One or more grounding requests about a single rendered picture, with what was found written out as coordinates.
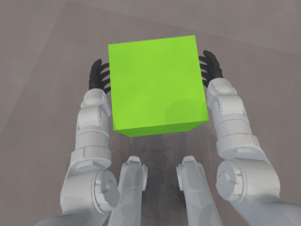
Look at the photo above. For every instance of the robot left forearm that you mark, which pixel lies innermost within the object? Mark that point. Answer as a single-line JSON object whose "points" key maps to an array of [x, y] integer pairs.
{"points": [[92, 135]]}

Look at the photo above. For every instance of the carton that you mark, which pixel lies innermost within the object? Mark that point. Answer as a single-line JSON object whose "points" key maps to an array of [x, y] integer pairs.
{"points": [[156, 86]]}

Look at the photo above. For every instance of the left robot thigh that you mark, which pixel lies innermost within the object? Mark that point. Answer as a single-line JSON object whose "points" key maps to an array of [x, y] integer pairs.
{"points": [[132, 182]]}

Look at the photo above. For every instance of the left robot upper arm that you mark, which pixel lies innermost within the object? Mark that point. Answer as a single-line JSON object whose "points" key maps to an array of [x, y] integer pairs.
{"points": [[86, 199]]}

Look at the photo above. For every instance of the right robot hand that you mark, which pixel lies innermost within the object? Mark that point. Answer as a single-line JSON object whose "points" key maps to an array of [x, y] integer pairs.
{"points": [[212, 68]]}

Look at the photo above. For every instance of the right robot upper arm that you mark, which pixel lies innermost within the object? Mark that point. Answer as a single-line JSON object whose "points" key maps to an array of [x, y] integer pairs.
{"points": [[252, 188]]}

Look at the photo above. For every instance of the left robot hand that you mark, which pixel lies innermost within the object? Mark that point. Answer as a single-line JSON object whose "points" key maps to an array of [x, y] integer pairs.
{"points": [[96, 77]]}

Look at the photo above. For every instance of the robot right forearm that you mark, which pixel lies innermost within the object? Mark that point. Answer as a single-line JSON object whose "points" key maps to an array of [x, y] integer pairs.
{"points": [[234, 135]]}

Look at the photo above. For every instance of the robot right shin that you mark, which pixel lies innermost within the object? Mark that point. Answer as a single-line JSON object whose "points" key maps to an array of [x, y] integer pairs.
{"points": [[190, 158]]}

